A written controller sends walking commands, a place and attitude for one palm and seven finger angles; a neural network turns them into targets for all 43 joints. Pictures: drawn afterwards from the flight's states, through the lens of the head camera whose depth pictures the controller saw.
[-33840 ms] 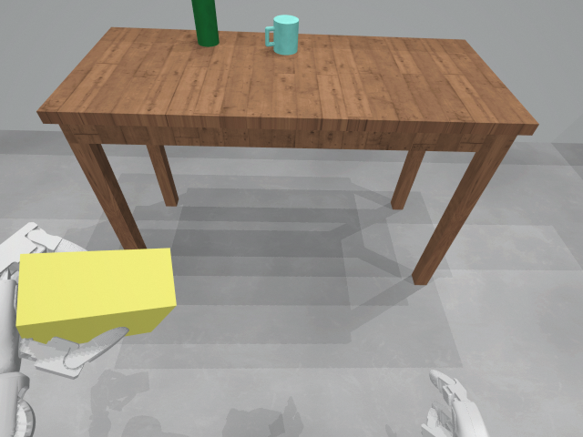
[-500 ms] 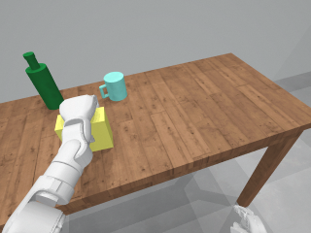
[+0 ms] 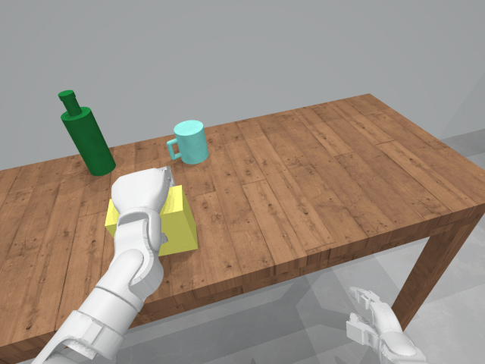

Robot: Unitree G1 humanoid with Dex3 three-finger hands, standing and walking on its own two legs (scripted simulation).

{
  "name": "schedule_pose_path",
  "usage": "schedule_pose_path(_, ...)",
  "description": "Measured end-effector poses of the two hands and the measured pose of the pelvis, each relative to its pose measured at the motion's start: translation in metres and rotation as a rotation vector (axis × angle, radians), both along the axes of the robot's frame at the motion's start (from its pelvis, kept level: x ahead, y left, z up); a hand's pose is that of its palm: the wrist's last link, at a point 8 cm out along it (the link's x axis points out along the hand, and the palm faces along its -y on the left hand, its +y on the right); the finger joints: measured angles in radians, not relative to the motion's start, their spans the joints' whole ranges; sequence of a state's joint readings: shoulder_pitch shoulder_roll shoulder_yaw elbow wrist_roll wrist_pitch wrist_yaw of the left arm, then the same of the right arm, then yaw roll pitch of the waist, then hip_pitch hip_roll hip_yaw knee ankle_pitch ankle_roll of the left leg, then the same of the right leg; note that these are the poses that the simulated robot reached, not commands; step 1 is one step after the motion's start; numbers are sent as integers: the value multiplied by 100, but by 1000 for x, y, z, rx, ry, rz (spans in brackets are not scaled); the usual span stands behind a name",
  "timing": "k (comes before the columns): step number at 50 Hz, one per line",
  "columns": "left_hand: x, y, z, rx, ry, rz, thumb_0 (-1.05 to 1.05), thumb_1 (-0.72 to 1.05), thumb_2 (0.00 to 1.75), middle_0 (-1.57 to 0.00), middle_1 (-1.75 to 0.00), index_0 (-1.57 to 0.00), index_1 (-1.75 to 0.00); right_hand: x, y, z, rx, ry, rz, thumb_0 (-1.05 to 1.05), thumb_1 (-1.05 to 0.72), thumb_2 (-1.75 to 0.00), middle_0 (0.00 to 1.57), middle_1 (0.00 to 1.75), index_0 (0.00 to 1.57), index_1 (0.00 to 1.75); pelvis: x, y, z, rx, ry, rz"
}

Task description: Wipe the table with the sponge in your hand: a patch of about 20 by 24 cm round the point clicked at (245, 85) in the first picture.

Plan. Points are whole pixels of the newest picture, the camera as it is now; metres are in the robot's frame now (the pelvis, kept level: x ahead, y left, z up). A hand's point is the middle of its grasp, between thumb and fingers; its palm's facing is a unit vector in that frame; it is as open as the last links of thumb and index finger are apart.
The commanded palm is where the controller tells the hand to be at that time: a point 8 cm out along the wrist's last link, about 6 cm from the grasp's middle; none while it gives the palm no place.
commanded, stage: wipe back along the middle lane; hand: left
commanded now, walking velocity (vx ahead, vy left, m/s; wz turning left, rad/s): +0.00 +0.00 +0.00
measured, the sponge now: (159, 231) +0.33 +0.21 +0.06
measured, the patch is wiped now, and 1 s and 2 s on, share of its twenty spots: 0.75 0.75 0.95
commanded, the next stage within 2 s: slide across to the third lane in 0.24 s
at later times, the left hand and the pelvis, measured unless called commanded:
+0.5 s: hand (159, 230) +0.29 +0.18 +0.12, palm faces +0.10 -0.09 -0.99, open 10.1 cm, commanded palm +0.26 +0.16 +0.16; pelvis -0.01 -0.02 +0.00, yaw -1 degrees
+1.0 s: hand (200, 219) +0.31 +0.11 +0.12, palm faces +0.11 -0.14 -0.98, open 10.1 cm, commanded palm +0.28 +0.11 +0.18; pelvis -0.02 -0.04 +0.00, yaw -1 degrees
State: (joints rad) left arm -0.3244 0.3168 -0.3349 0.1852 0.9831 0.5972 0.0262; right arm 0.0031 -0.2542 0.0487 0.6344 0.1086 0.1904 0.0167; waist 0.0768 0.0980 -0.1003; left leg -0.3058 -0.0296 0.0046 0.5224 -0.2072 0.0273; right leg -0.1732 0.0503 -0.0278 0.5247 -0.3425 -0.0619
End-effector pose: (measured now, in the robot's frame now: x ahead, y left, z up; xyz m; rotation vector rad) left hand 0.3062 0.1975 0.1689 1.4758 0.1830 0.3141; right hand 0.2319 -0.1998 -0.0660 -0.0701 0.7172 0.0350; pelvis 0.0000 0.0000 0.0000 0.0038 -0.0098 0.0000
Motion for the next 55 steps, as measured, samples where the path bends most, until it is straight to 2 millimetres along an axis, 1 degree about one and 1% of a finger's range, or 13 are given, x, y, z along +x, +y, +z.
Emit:
schedule_pose_path(4, -7, -5, 0, -2, -5, -3, 0, -51, 105, -70, -140, -71, -141, 5, 0, 4, 6, -19, 13, 1, -90, -90, 20, 30, 20, 30, 0, -4, 0, 2, -9, -2)
schedule_pose_path(9, -18, -10, 0, -10, -12, -12, 0, -50, 105, -69, -140, -71, -140, 7, -4, 5, 10, -28, 18, 1, -90, -90, 20, 30, 20, 30, 0, -8, 0, 6, -18, -8)
schedule_pose_path(22, -43, -21, -1, -28, -18, -9, 1, -50, 105, -68, -142, -71, -139, -4, -28, 3, -3, -33, -12, 1, -90, -90, 20, 30, 20, 30, -5, -22, -1, 13, -42, -21)
schedule_pose_path(30, -38, -32, 1, -13, 16, -16, 0, -51, 105, -69, -140, -73, -137, -10, -37, -1, -18, -43, -22, 1, -90, -90, 20, 30, 20, 30, -13, -28, -1, 15, -50, -9)
schedule_pose_path(38, -32, -60, 4, -17, 4, -101, 0, -53, 105, -72, -138, -75, -135, -13, -33, -5, 11, -53, -8, 1, -90, -90, 20, 30, 20, 30, -15, -32, -1, 20, -52, -8)
schedule_pose_path(43, -28, -72, 5, -37, -15, -118, 0, -53, 105, -72, -137, -76, -135, -14, -30, -6, 21, -49, 0, 1, -90, -90, 20, 30, 20, 30, -16, -35, -1, 22, -57, -8)
schedule_pose_path(48, -25, -81, 6, -52, -26, -125, 0, -53, 105, -72, -137, -76, -134, -15, -33, -5, 24, -46, 0, 1, -90, -90, 20, 30, 20, 30, -16, -37, -1, 24, -54, -11)
schedule_pose_path(55, -23, -88, 5, -63, -31, -125, 0, -53, 105, -72, -137, -76, -134, -14, -42, -2, 12, -43, -11, 1, -90, -90, 20, 30, 20, 30, -16, -40, -2, 25, -54, -14)
